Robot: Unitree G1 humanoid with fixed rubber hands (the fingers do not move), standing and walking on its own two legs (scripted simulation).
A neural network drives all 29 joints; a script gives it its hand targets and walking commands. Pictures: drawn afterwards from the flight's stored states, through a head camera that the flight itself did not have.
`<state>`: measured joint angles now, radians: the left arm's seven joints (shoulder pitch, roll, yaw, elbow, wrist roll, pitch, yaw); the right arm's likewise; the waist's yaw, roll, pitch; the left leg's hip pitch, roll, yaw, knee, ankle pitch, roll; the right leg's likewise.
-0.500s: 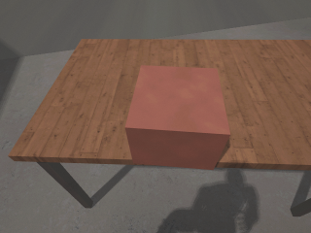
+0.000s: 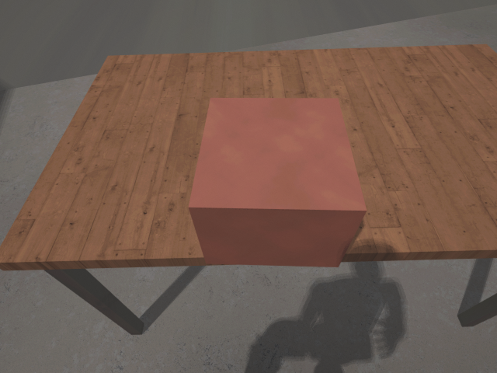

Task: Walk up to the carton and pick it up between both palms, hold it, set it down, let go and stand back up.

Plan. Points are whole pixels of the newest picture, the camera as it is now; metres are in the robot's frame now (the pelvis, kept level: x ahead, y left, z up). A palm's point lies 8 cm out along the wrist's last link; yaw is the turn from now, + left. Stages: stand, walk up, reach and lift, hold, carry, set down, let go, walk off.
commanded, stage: walk up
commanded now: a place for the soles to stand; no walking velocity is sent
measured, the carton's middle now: (272, 180) +0.44 -0.01 +0.04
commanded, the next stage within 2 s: stand in 0.26 s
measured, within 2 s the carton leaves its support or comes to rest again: neither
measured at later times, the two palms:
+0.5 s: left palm out of the picture +0.05 +0.22 -0.12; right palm out of the picture +0.01 -0.25 -0.12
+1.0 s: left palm out of the picture +0.00 +0.22 -0.12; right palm out of the picture -0.02 -0.26 -0.12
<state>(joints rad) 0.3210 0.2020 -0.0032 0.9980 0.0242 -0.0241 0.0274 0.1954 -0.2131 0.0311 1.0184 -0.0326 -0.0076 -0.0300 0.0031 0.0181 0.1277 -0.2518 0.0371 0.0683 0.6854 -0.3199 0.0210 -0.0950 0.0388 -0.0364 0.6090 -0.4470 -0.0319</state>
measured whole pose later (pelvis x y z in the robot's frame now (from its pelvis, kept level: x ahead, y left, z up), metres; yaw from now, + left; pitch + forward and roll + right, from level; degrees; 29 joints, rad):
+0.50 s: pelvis -0.01 -0.01 +0.02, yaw -1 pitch -3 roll +1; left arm 0.21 0.21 -0.05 1.05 -0.01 -0.02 0.02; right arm 0.21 -0.22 0.05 1.09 0.00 0.00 -0.01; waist -0.01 0.01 0.08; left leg -0.15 0.02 0.09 0.46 -0.24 0.00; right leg -0.19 -0.02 -0.02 0.49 -0.23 0.00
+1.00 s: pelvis -0.02 -0.02 +0.02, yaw -1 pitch -3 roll +0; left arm 0.25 0.21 -0.07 1.13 -0.01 -0.02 0.02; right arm 0.24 -0.22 0.06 1.16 0.00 -0.01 -0.02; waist 0.00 0.00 0.06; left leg -0.17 0.04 0.08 0.44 -0.22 -0.01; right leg -0.20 0.00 -0.02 0.44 -0.19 -0.01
